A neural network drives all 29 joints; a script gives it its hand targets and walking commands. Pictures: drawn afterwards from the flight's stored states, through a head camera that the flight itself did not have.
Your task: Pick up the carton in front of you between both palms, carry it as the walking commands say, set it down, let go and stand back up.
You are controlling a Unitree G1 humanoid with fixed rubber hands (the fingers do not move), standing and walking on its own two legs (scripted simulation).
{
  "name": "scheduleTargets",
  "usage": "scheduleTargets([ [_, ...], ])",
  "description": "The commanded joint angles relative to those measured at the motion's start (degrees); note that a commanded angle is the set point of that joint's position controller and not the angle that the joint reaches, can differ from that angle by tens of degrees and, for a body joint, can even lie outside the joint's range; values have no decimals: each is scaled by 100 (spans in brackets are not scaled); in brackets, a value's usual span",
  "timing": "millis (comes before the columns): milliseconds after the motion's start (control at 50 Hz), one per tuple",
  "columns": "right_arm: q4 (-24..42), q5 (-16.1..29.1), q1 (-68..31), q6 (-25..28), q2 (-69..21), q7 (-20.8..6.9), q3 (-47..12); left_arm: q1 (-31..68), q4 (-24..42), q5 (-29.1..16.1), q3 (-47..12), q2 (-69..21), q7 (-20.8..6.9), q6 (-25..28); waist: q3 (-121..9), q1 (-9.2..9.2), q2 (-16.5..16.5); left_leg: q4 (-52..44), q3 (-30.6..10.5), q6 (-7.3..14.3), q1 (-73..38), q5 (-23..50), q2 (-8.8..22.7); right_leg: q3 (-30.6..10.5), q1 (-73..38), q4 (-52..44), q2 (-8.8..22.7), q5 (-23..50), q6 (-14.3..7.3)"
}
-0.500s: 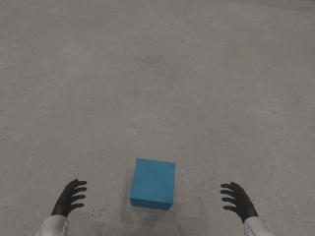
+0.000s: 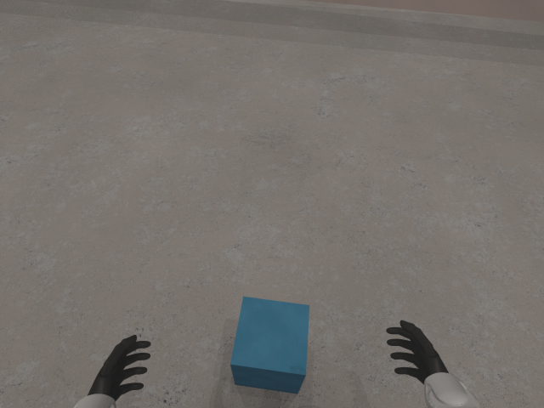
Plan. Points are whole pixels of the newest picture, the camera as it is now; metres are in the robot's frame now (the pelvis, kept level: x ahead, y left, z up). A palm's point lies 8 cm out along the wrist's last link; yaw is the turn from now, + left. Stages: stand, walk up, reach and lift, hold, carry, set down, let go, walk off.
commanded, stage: stand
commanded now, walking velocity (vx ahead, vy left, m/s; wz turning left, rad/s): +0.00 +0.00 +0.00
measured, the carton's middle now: (271, 346) +0.39 -0.02 -0.65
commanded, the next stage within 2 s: none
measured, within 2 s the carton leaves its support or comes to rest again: neither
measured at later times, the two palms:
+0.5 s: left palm (121, 395) +0.16 +0.23 -0.11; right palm out of the picture +0.11 -0.28 -0.12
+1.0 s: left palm out of the picture +0.12 +0.23 -0.13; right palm out of the picture +0.03 -0.28 -0.14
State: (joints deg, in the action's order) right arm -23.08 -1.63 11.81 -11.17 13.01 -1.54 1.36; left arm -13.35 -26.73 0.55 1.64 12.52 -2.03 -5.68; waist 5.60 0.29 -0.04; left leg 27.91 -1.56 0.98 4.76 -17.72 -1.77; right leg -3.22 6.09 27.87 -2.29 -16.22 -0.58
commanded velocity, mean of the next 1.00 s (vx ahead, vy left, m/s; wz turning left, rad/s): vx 0.00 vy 0.00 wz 0.00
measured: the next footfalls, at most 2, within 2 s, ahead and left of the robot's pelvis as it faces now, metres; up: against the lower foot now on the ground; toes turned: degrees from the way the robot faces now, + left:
none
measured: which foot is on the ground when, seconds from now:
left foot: down 0.00-1.00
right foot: down 0.00-1.00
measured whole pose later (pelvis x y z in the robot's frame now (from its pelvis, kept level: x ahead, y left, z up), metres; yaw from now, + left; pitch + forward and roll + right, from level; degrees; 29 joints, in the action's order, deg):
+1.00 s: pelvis +0.04 -0.02 -0.01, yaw -7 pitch +2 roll +1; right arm -49.6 -1.3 22.1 -0.8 15.5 2.8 -0.7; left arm -20.2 -48.5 0.9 -0.5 13.6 2.1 0.2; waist -2.8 -0.8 0.8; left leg 31.5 5.5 -0.8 9.4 -23.8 1.9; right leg -7.7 15.0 35.5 -5.3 -21.7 -2.5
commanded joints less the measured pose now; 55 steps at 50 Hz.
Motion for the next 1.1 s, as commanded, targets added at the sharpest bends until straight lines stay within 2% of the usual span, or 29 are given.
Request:
scheduleTargets([
  [0, -228, -219, 222, 971, 967, 299, 263, -343, -314, 285, 281, 1098, 304, 534, 270, -101, 625, -825, -489, -193, 904, -1708, 728, -441, 1427, -672, 527, -912, 224],
  [40, -447, -221, 41, 1288, 892, 332, 235, -191, -471, 241, 221, 848, 277, 802, -31, -48, 357, -718, -648, -103, 1005, -1431, 849, -513, 1487, -558, 514, -448, 186],
  [100, -698, -106, 48, 1526, 827, 296, 179, -95, -713, 146, 140, 733, 192, 1043, -1004, -94, -183, -228, -443, -87, 431, 20, 799, -720, 1213, -333, 582, 831, 49],
  [140, -857, -59, 170, 1576, 888, 294, 162, -236, -860, 119, 121, 764, 193, 1074, -1251, -99, -176, -20, -364, -109, 313, 704, 787, -750, 1136, -115, 584, 1626, -11],
  [180, -975, -28, 284, 1559, 923, 311, 136, -422, -987, 96, 114, 820, 214, 1051, -1276, -92, -101, 110, -296, -120, 331, 1125, 781, -730, 1152, 30, 540, 1969, -46],
  [380, -1359, 30, 786, 1387, 956, 391, 10, -795, -1192, 53, 42, 863, 312, 899, -1077, -98, 33, 383, -11, -101, 588, 1779, 767, -774, 1236, 420, 441, 2372, -166],
  [540, -1622, 49, 1000, 1272, 941, 438, -26, -827, -1314, 29, 0, 834, 374, 788, -993, -107, -6, 437, 169, -73, 561, 1700, 724, -823, 1197, 544, 402, 2598, -251],
  [760, -2040, 36, 1218, 1140, 917, 462, -38, -867, -1595, 34, -29, 824, 421, 687, -712, -129, -62, 248, 284, -28, 461, 1126, 718, -963, 1261, 428, 364, 2307, -307],
  [1080, -2851, 37, 1509, 1055, 747, 444, -113, -971, -2298, 25, -106, 677, 445, 599, -371, -105, -70, -111, 346, -15, 214, 888, 736, -1048, 1128, 114, 359, 2069, -329],
])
